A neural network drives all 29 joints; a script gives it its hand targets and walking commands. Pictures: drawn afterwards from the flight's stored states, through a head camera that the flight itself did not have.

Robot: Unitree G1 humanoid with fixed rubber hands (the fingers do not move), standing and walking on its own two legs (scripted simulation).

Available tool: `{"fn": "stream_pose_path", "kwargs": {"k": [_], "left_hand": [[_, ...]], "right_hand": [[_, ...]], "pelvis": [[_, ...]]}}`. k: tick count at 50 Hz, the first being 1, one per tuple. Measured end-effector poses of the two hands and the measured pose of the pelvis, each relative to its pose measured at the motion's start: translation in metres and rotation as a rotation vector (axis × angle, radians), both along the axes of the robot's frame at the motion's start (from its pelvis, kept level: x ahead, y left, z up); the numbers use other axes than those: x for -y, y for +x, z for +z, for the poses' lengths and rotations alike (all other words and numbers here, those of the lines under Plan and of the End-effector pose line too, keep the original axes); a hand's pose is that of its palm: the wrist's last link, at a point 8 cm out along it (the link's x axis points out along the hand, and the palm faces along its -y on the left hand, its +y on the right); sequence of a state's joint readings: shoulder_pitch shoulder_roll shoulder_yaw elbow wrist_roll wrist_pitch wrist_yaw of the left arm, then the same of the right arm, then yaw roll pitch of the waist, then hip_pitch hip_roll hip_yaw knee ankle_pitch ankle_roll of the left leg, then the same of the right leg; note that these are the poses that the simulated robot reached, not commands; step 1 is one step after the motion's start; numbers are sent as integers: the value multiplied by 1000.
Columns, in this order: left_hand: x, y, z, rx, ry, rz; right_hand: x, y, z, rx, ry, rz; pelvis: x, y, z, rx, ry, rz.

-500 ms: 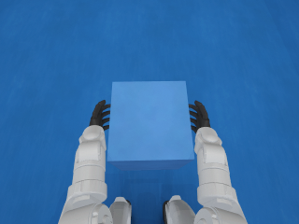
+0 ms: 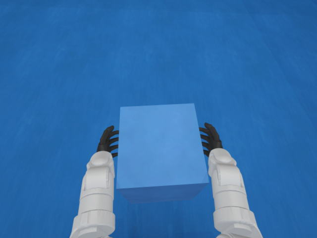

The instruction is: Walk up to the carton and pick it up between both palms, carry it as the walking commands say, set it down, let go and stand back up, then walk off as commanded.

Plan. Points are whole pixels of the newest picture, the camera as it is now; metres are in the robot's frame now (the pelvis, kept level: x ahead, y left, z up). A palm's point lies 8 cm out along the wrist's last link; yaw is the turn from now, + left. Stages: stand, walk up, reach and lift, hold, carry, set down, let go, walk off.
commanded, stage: reach and lift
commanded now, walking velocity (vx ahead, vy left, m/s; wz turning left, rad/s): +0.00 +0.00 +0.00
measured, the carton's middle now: (159, 158) +0.35 -0.01 -0.07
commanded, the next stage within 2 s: hold in 1.52 s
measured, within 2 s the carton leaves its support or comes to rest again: neither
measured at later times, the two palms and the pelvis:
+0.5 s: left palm (98, 150) +0.31 +0.14 +0.06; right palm (225, 148) +0.31 -0.15 +0.07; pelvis +0.01 +0.00 +0.02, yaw -1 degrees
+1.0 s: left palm (95, 153) +0.30 +0.14 +0.06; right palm (222, 147) +0.31 -0.15 +0.07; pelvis +0.01 +0.00 +0.02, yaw +0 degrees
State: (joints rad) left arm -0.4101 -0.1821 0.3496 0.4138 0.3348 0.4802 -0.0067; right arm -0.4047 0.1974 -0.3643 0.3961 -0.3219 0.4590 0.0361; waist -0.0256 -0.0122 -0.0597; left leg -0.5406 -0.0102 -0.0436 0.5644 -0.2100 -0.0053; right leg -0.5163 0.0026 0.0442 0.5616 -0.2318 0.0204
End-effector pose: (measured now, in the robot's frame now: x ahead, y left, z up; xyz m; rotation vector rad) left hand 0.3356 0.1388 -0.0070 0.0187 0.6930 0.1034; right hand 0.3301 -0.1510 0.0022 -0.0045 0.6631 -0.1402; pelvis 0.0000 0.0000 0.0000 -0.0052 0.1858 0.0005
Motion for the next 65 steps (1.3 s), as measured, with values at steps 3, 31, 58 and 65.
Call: {"fn": "stream_pose_path", "kwargs": {"k": [3, 31, 58, 65], "left_hand": [[1, -2, 9, 3, 1, -3], [4, -25, 74, 31, 20, -16], [-2, -29, 70, 16, 30, 12], [0, -31, 70, 14, 36, 1]], "right_hand": [[1, -3, 9, 3, 0, -1], [3, -28, 72, 28, -2, -8], [-2, -22, 67, 11, -17, 39], [0, -25, 67, 8, -28, 41]], "pelvis": [[-1, 2, 4, 35, 0, -1], [-1, 8, 17, 317, 2, -7], [5, 11, 18, 321, 4, -7], [6, 13, 18, 321, 4, -9]]}}
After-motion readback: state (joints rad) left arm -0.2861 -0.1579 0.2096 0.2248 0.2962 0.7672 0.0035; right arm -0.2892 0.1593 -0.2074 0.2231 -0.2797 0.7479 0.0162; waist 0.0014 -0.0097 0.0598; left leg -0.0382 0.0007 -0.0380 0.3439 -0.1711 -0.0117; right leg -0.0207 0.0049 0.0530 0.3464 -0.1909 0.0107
